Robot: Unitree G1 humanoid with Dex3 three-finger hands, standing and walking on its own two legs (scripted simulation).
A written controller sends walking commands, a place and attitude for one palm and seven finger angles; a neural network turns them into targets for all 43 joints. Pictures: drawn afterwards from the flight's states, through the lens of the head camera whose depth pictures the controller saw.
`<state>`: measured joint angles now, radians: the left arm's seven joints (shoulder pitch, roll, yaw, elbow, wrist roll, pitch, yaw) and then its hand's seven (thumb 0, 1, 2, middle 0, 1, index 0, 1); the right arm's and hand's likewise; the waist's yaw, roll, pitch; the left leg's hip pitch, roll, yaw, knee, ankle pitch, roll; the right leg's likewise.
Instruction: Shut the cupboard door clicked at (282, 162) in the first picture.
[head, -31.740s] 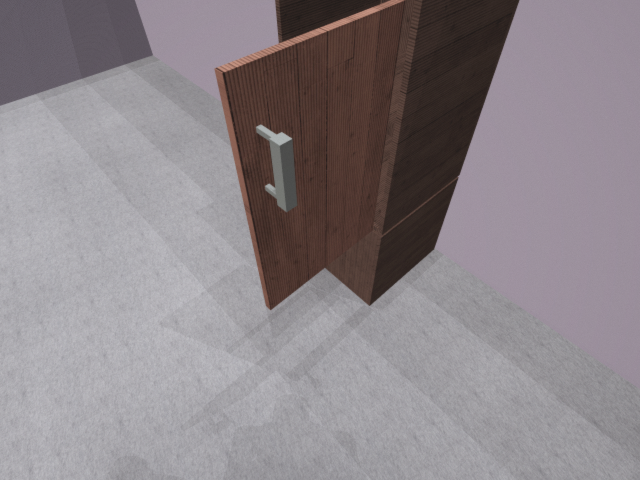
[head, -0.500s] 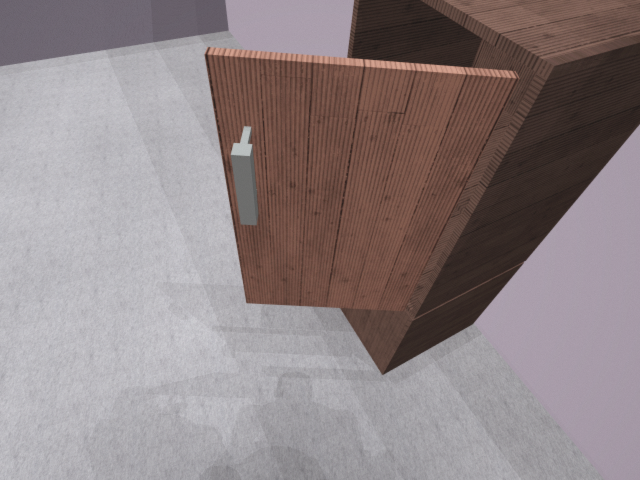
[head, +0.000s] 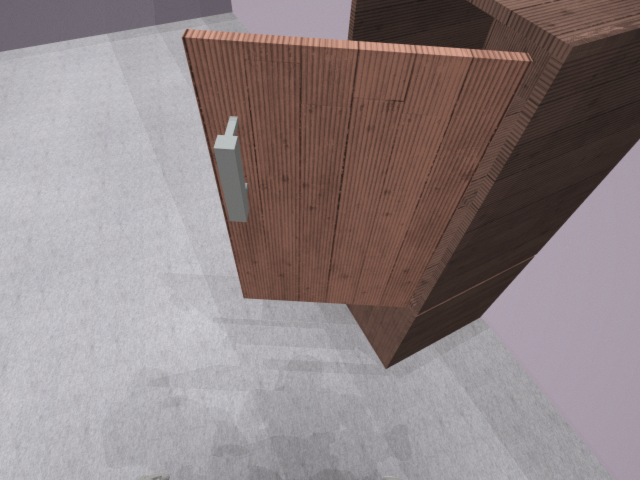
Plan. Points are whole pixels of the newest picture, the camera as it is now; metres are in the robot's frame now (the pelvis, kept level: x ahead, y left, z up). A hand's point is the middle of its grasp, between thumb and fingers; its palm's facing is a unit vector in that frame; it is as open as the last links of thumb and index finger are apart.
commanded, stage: come to a stop and stand still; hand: left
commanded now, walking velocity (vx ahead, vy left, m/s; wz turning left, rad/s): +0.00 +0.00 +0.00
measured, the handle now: (236, 170) +0.47 +0.15 +0.10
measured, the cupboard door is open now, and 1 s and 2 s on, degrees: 60 60 60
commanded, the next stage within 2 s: look again from close up in 0.46 s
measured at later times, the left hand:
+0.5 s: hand out of the picture +0.03 +0.23 -0.16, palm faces -0.04 -0.97 -0.25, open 7.4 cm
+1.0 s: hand out of the picture +0.03 +0.23 -0.15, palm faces -0.06 -0.95 -0.29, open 7.4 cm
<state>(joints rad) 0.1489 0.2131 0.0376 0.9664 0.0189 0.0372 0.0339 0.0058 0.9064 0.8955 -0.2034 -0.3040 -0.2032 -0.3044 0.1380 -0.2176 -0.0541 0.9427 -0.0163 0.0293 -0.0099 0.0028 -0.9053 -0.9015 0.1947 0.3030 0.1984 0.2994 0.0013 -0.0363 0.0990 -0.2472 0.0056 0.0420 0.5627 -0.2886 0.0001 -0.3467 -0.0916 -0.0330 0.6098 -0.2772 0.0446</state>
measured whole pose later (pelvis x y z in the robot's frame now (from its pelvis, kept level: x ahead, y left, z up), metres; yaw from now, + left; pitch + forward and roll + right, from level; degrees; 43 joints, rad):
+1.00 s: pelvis -0.03 +0.01 +0.01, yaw -3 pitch -2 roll +1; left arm 0.21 0.26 0.00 1.07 0.02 -0.01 0.02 0.01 0.91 0.90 -0.20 -0.30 -0.20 -0.30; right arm 0.20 -0.26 -0.03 1.10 -0.01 -0.02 0.00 0.00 -0.90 -0.90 0.20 0.30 0.20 0.30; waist -0.01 0.00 0.04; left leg -0.18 -0.01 0.09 0.41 -0.21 0.03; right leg -0.25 -0.03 -0.02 0.44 -0.16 0.00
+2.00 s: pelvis -0.02 +0.02 +0.01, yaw -1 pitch -3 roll +0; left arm 0.28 0.16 0.00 1.06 0.02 0.00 0.05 0.01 0.91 0.90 -0.20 -0.30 -0.20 -0.30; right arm 0.24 -0.16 -0.03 1.01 -0.01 -0.01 -0.03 0.00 -0.91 -0.90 0.19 0.30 0.20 0.30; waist -0.01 -0.01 0.04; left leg -0.20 0.00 0.07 0.54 -0.30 0.03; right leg -0.25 -0.03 -0.04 0.53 -0.23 0.01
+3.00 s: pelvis -0.01 +0.03 +0.01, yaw +1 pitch -1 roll +0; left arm 0.26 0.17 -0.01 1.08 0.01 -0.02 0.04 0.01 0.92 0.90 -0.20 -0.30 -0.20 -0.30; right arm 0.25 -0.16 0.01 1.11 -0.01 -0.03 -0.02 0.01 -0.91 -0.90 0.20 0.30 0.20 0.30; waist 0.00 -0.02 0.03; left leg -0.17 -0.05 0.04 0.43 -0.24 0.05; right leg -0.22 -0.01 0.03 0.44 -0.20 0.02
